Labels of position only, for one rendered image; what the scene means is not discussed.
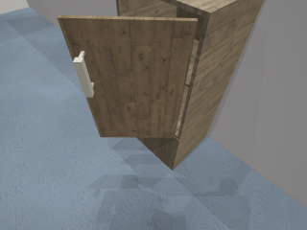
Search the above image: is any handle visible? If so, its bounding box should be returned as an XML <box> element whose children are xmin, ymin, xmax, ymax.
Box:
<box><xmin>73</xmin><ymin>51</ymin><xmax>94</xmax><ymax>98</ymax></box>

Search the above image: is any cupboard door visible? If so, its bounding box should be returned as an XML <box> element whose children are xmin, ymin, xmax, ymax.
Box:
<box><xmin>57</xmin><ymin>15</ymin><xmax>199</xmax><ymax>138</ymax></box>

